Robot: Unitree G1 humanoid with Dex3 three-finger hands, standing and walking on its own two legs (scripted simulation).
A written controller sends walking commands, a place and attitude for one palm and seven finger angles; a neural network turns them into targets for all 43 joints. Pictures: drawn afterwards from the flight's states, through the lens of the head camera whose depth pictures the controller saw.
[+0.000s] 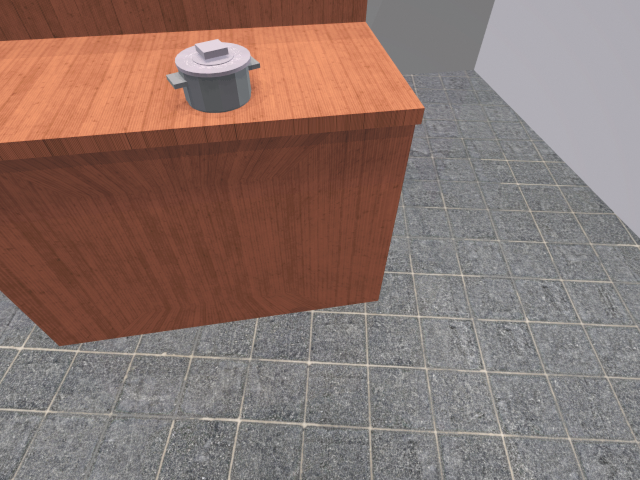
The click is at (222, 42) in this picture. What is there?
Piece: lid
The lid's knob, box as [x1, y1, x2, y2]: [195, 39, 228, 59]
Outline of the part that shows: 228,53 227,47 217,39 195,44 196,50 205,59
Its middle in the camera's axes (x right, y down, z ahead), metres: -0.23 -0.40 +0.81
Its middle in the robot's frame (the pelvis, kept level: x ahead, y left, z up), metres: +0.88 +0.27 +0.15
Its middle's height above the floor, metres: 0.92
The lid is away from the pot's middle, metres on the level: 0.00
